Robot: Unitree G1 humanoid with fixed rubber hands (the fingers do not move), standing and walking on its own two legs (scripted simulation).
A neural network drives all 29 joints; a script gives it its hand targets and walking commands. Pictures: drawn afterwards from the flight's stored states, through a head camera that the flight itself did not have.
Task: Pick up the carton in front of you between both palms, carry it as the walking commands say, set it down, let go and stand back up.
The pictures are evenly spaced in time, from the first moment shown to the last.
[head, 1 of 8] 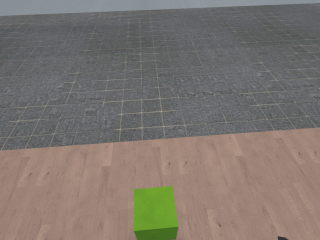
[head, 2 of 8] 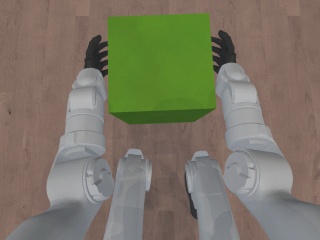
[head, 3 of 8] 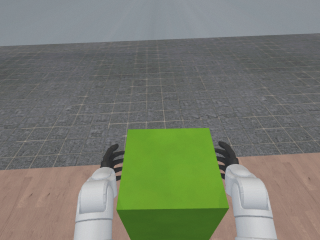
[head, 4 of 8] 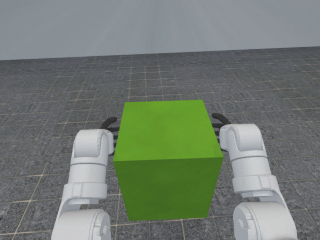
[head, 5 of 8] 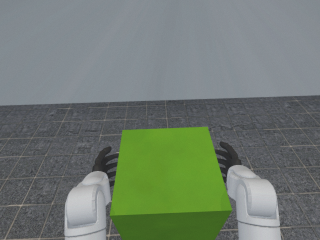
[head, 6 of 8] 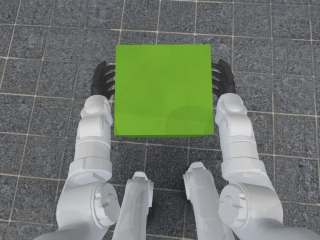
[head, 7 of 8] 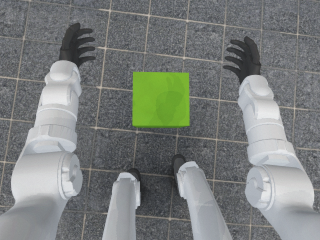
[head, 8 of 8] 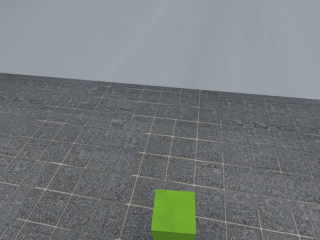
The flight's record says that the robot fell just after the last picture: no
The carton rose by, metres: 0.69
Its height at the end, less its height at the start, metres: -0.09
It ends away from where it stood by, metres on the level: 2.76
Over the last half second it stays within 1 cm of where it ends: yes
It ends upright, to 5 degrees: yes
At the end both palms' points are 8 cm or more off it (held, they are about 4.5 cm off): yes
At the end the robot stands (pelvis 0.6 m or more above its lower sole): yes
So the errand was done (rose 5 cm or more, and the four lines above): yes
